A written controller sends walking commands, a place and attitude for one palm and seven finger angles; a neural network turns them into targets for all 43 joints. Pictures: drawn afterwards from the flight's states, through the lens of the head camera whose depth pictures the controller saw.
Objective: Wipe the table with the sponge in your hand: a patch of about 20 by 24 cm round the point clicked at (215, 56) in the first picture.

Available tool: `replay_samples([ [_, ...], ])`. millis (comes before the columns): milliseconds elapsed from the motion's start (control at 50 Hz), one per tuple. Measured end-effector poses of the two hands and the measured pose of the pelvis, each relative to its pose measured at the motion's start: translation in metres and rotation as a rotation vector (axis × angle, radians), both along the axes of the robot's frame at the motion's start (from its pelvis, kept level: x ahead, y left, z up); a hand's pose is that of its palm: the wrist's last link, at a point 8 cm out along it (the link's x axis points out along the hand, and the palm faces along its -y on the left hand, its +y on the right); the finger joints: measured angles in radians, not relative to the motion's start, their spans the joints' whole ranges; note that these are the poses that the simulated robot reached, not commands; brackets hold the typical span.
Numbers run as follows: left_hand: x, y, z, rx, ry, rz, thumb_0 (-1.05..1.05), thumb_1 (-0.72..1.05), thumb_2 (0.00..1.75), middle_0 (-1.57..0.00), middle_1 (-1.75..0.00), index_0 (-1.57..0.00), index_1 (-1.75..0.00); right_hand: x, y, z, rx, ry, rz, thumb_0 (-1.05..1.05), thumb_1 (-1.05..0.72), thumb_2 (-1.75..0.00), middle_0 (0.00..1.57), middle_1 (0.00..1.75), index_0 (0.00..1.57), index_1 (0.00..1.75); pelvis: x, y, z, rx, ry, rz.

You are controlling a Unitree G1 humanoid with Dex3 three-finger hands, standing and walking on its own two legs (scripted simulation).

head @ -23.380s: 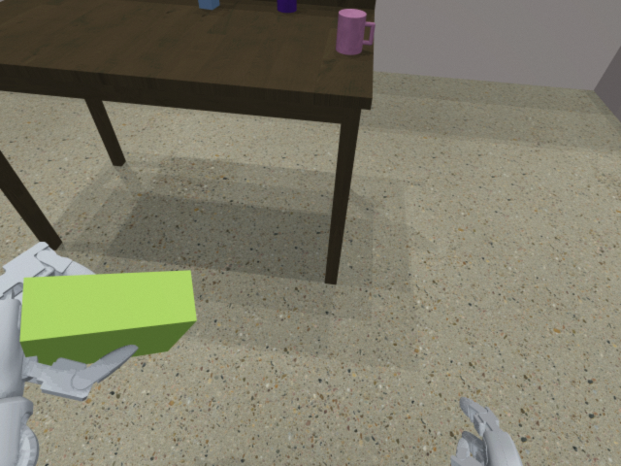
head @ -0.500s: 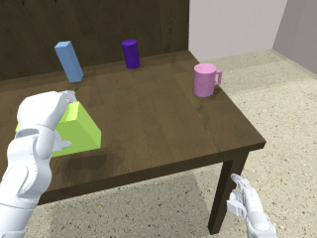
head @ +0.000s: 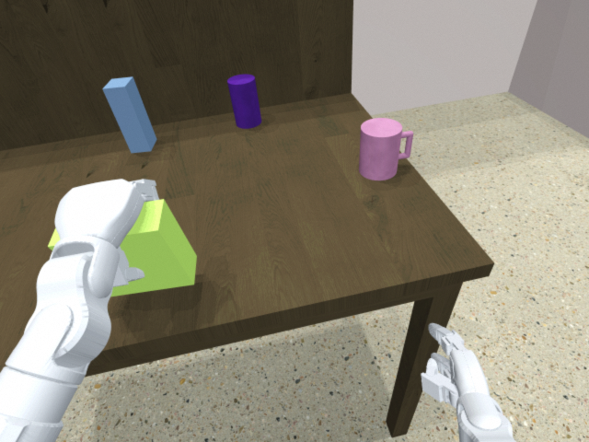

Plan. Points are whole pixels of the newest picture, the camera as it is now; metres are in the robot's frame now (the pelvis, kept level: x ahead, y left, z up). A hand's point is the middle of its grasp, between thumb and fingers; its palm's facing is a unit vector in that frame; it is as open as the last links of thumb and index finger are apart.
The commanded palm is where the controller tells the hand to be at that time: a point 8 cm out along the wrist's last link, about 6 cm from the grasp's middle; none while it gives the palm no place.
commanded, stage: move the sponge above the wiping area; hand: left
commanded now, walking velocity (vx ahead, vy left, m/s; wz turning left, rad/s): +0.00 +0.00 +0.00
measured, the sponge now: (139, 260) +0.28 +0.28 +0.13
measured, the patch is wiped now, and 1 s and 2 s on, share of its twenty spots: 0.00 0.00 0.00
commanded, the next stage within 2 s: none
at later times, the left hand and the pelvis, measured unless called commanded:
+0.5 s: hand (129, 234) +0.29 +0.29 +0.17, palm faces +0.11 -0.02 -0.99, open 9.4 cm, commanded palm +0.24 +0.28 +0.24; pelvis +0.01 +0.00 +0.00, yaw +0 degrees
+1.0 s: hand (119, 230) +0.28 +0.29 +0.18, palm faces +0.17 -0.03 -0.99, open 9.4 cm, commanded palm +0.24 +0.28 +0.25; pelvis +0.02 +0.00 +0.00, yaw +0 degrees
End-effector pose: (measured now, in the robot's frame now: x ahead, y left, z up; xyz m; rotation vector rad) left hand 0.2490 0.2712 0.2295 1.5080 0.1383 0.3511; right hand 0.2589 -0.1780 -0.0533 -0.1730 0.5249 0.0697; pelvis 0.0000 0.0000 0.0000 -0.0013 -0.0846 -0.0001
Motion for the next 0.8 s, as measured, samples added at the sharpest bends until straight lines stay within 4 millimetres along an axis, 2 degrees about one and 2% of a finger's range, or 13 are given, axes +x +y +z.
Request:
replay_samples([
  [140,0.009,0.006,0.001,-0.005,-0.003,0.043,-0.01,-0.43,1.02,-0.79,-1.37,-0.81,-1.36,-0.003,0.0,-0.005,0.014,0.027,-0.001,0.01,-0.9,-0.9,0.2,0.3,0.2,0.3,0.003,0.0,0.001,0.001,0.01,-0.005],
  [420,0.013,0.004,-0.016,-0.004,0.045,0.018,-0.01,-0.43,1.02,-0.79,-1.37,-0.81,-1.36,0.001,-0.004,-0.013,-0.009,0.063,0.002,0.01,-0.9,-0.9,0.2,0.3,0.2,0.3,0.011,-0.001,0.001,0.0,0.017,0.005],
  [600,0.013,0.013,-0.006,-0.007,0.013,0.049,-0.01,-0.43,1.02,-0.79,-1.37,-0.8,-1.36,0.005,-0.006,-0.009,-0.002,0.059,0.0,0.01,-0.9,-0.9,0.2,0.3,0.21,0.3,0.018,-0.001,0.002,-0.001,0.025,-0.002],
  [700,0.012,0.017,-0.01,-0.012,0.043,0.068,-0.01,-0.43,1.02,-0.78,-1.37,-0.8,-1.36,0.006,-0.006,-0.009,-0.008,0.059,-0.001,0.01,-0.9,-0.9,0.2,0.3,0.22,0.31,0.018,0.0,0.002,-0.002,0.026,0.003],
  [800,0.014,0.013,-0.012,-0.012,0.053,0.03,-0.01,-0.43,1.02,-0.78,-1.37,-0.8,-1.36,0.006,-0.006,-0.01,-0.015,0.056,-0.005,0.01,-0.9,-0.9,0.2,0.3,0.22,0.31,0.017,0.001,0.002,-0.003,0.025,0.004],
])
